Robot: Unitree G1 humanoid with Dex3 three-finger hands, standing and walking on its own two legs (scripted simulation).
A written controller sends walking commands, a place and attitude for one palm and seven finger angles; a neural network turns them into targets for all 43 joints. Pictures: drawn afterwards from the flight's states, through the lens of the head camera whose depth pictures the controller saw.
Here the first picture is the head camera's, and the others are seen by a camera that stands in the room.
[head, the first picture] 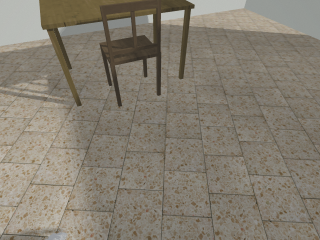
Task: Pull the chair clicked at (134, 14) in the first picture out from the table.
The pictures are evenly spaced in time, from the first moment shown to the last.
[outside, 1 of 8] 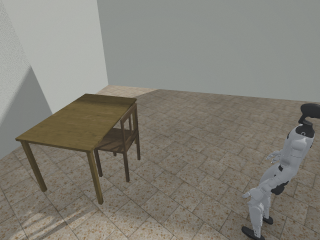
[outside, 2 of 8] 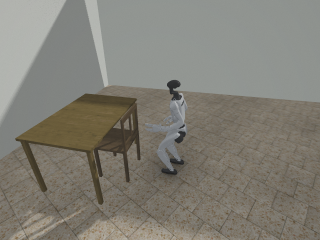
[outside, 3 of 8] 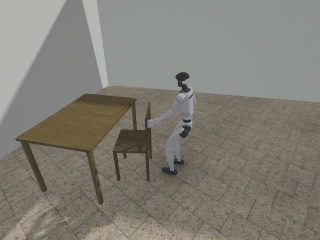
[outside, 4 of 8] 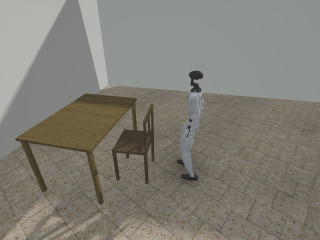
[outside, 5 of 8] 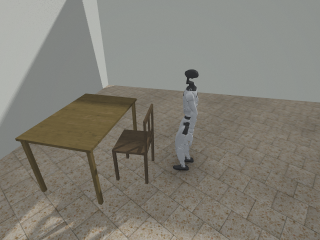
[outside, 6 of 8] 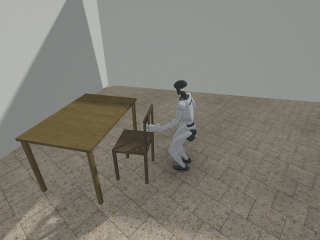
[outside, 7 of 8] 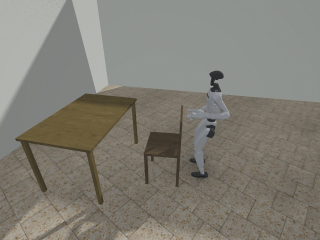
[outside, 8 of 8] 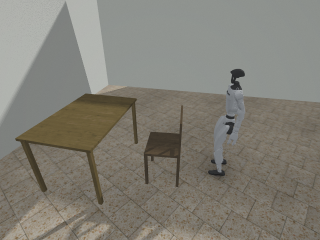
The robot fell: no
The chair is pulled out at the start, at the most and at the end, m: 0.00 0.57 0.57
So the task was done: yes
